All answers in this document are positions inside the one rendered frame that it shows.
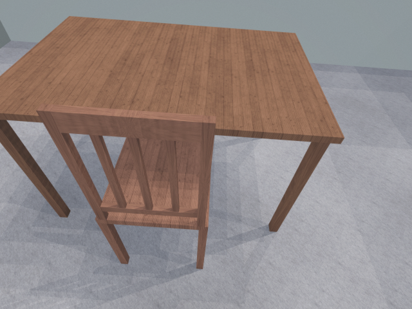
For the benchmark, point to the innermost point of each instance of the chair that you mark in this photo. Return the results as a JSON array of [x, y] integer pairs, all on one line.
[[162, 176]]

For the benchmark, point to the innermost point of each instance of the table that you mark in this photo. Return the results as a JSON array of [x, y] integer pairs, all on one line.
[[258, 84]]

